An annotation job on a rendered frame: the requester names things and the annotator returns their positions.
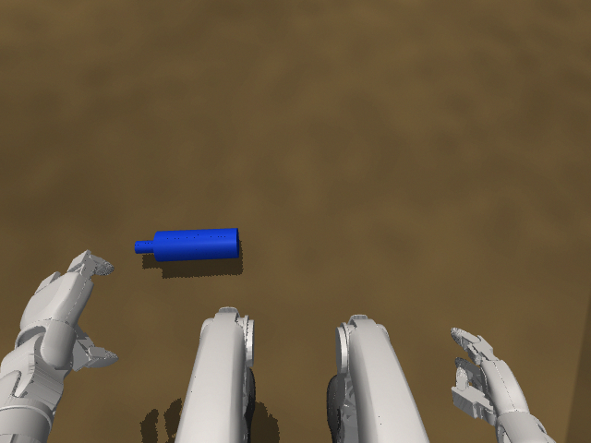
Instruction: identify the bottle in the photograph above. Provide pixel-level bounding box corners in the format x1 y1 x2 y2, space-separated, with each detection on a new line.
135 228 239 262

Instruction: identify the right robot arm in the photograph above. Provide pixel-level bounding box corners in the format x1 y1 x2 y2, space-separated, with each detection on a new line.
495 412 556 443

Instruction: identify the left robot hand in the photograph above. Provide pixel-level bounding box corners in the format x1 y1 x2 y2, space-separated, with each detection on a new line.
20 250 119 372

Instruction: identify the left robot arm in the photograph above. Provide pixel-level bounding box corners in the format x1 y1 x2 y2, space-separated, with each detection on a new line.
0 320 77 443

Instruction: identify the right robot hand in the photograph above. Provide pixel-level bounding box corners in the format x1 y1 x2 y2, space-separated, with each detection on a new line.
451 328 530 427

